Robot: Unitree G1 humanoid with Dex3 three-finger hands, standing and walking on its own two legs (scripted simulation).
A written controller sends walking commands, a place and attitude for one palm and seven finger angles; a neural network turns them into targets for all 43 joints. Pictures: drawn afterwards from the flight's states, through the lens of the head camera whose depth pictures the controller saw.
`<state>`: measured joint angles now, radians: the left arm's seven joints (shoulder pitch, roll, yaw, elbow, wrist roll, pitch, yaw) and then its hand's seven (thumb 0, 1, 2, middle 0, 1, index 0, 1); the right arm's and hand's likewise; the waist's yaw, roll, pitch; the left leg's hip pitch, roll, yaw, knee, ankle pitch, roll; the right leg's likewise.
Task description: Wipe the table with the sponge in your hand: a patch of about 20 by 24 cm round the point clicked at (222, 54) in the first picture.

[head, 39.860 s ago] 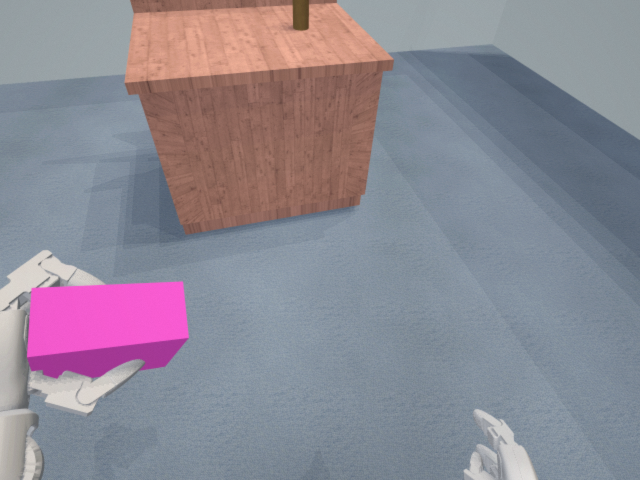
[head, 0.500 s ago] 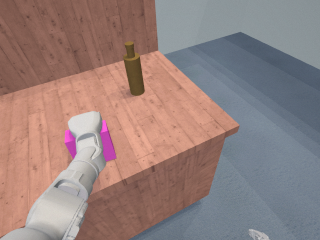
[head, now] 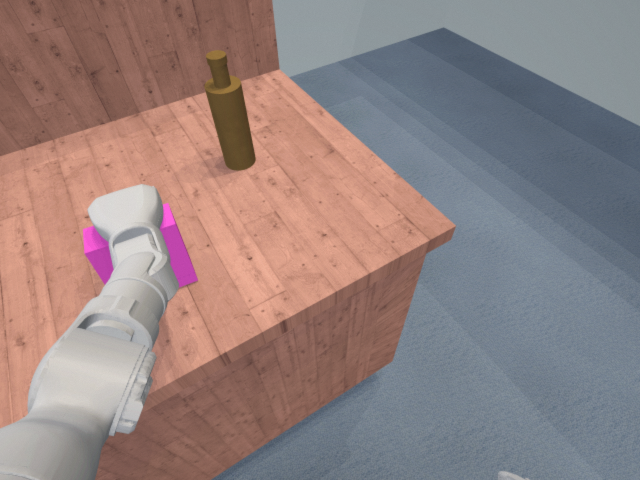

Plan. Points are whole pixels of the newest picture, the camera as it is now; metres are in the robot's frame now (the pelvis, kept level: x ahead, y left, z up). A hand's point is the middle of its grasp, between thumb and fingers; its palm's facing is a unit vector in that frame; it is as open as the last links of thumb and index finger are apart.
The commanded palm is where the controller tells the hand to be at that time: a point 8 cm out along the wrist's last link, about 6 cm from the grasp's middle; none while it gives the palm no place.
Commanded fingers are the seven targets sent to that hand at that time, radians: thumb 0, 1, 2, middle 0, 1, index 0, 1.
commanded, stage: wipe forward along the third lane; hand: left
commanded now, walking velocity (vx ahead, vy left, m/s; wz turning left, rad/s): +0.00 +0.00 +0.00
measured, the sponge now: (148, 265) +0.43 +0.24 +0.01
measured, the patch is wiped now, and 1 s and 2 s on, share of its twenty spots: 0.90 1.00 1.00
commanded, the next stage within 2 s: wipe back along the third lane in 0.42 s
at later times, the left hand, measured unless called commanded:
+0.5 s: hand (126, 215) +0.49 +0.28 +0.05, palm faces -0.11 -0.02 -0.99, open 9.9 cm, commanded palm +0.48 +0.27 +0.09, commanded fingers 0.00 0.10 1.30 -1.20 -1.60 -1.20 -1.60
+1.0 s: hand (124, 220) +0.48 +0.28 +0.05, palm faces -0.02 -0.01 -1.00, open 9.9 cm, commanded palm +0.44 +0.25 +0.08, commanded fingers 0.00 0.10 1.30 -1.20 -1.60 -1.20 -1.60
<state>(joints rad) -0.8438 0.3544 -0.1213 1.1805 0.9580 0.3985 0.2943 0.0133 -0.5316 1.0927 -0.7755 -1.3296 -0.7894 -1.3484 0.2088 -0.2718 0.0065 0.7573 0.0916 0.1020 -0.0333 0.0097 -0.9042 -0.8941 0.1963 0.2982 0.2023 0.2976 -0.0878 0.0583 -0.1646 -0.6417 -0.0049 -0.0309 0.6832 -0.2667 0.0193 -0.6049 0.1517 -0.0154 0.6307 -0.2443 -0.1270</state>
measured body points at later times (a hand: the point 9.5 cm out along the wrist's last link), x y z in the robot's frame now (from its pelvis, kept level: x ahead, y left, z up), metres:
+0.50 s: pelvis +0.01 +0.04 +0.00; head +0.08 +0.04 +0.44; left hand +0.49 +0.27 +0.11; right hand +0.06 -0.23 -0.13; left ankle +0.04 +0.13 -0.72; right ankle +0.03 -0.03 -0.72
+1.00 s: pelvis +0.04 +0.08 +0.01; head +0.08 +0.09 +0.46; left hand +0.48 +0.27 +0.11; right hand +0.13 -0.17 -0.12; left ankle +0.04 +0.13 -0.72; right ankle +0.03 -0.03 -0.72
